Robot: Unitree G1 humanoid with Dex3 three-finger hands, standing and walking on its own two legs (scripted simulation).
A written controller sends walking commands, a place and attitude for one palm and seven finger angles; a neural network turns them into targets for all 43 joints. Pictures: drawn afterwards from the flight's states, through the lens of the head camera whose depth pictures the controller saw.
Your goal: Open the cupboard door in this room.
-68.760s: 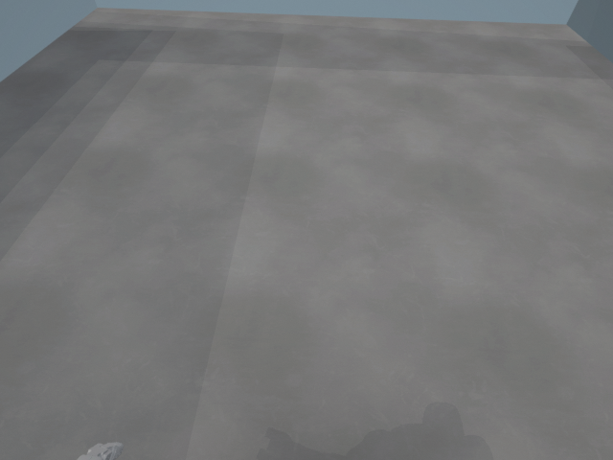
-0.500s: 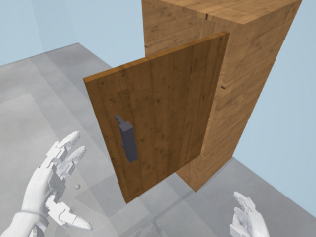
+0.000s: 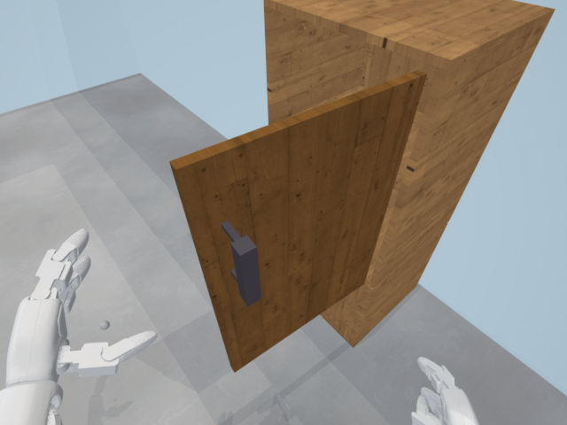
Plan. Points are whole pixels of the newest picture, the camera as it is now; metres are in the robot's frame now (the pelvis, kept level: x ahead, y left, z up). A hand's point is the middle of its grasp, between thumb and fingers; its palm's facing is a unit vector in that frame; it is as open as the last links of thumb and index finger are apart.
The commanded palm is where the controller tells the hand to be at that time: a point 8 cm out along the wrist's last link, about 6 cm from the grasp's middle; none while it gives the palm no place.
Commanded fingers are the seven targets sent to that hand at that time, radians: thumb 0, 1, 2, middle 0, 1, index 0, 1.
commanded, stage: draw the hand back to the body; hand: left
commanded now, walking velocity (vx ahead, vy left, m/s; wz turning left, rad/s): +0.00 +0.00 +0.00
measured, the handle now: (239, 263) +0.31 +0.11 +0.08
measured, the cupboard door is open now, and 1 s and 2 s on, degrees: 84 84 84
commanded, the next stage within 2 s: step back with the hand held close in 0.74 s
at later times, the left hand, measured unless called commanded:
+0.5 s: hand (84, 290) +0.21 +0.25 +0.15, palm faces +0.43 -0.82 -0.38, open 7.9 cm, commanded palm +0.16 +0.29 +0.17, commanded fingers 0.00 0.90 0.90 -0.20 -0.30 -0.20 -0.30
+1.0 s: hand (92, 291) +0.20 +0.23 +0.16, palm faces +0.41 -0.80 -0.44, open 7.4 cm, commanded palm +0.15 +0.27 +0.17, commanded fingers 0.00 0.90 0.90 -0.20 -0.30 -0.20 -0.30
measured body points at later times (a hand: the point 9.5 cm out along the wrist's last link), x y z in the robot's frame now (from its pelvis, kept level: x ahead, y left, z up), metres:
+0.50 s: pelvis +0.01 -0.01 +0.00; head +0.00 -0.03 +0.45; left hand +0.18 +0.29 +0.17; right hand +0.20 -0.23 -0.08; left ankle +0.00 +0.06 -0.74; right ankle -0.02 -0.11 -0.74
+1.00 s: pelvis +0.00 -0.02 +0.00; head -0.01 -0.04 +0.45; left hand +0.18 +0.27 +0.18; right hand +0.18 -0.26 -0.08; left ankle +0.00 +0.06 -0.74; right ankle -0.02 -0.11 -0.74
